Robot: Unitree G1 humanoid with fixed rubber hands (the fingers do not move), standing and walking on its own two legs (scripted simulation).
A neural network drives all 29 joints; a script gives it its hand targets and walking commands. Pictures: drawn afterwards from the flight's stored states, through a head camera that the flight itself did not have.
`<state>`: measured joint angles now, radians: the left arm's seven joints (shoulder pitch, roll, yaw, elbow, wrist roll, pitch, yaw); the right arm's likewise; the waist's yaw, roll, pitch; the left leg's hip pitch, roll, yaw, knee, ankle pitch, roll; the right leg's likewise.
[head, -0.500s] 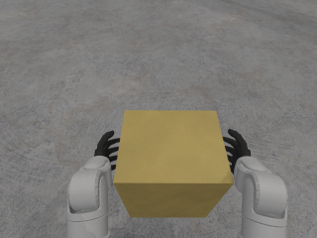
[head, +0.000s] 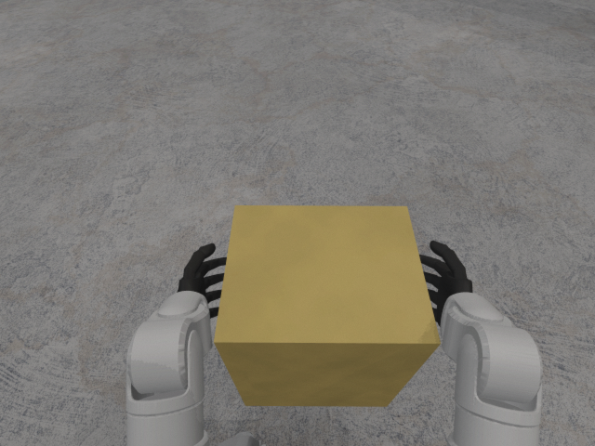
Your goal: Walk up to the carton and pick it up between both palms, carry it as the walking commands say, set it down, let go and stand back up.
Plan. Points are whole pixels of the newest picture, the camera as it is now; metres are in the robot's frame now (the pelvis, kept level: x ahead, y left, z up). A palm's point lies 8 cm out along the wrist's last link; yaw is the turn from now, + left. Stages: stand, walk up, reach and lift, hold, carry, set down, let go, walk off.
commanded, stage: carry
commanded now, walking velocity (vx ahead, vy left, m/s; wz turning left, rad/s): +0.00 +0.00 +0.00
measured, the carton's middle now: (318, 315) +0.29 +0.00 +0.00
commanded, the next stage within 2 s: none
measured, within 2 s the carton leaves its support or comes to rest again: neither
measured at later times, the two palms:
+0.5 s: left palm (235, 165) +0.50 +0.13 +0.09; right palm (432, 161) +0.50 -0.17 +0.10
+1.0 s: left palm (222, 131) +0.61 +0.17 +0.08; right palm (394, 124) +0.60 -0.13 +0.10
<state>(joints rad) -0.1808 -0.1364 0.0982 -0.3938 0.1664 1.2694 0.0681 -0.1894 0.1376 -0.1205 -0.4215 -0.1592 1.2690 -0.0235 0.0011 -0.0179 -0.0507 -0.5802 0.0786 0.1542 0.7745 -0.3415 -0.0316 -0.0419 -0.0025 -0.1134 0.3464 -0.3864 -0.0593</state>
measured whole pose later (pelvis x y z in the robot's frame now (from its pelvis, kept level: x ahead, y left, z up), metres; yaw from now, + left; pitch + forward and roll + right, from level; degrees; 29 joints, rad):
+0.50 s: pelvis +0.23 -0.01 +0.01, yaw -1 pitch +9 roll +1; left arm -0.18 -0.14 0.10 -0.40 0.16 1.28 0.07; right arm -0.19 0.14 -0.13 -0.42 -0.16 1.27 -0.02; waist 0.00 -0.02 -0.13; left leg -0.28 0.05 0.18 0.45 -0.23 -0.04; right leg -0.31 -0.01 -0.10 0.42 -0.21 -0.03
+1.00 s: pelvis +0.34 +0.02 +0.00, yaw -2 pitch +6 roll -2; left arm -0.18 -0.13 0.09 -0.39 0.16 1.28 0.08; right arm -0.18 0.14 -0.13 -0.41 -0.15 1.27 -0.02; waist 0.00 -0.01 -0.10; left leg -0.21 0.05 0.19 0.47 -0.37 0.04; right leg -0.35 -0.04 -0.10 0.87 -0.43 0.00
